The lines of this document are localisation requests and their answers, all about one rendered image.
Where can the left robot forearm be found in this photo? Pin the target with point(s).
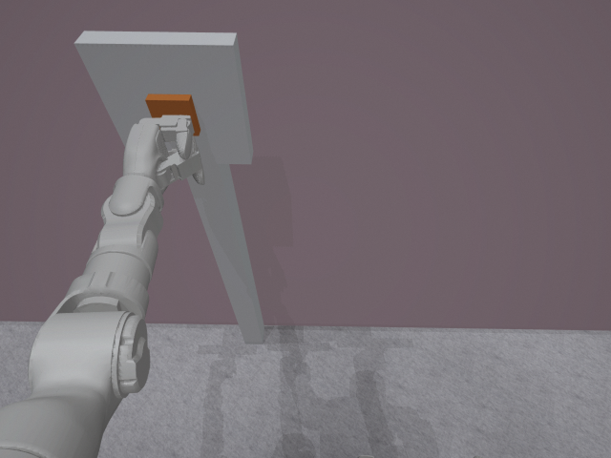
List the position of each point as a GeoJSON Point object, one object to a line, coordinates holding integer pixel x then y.
{"type": "Point", "coordinates": [122, 263]}

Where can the left robot upper arm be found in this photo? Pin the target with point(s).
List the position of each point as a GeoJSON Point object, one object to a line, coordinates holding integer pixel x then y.
{"type": "Point", "coordinates": [83, 365]}

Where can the panel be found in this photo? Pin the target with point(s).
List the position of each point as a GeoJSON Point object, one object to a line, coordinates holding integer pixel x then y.
{"type": "Point", "coordinates": [126, 66]}

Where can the left robot hand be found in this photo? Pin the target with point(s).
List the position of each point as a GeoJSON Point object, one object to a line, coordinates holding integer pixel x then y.
{"type": "Point", "coordinates": [146, 154]}

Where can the button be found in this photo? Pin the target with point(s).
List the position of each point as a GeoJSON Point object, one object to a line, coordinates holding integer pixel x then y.
{"type": "Point", "coordinates": [173, 104]}

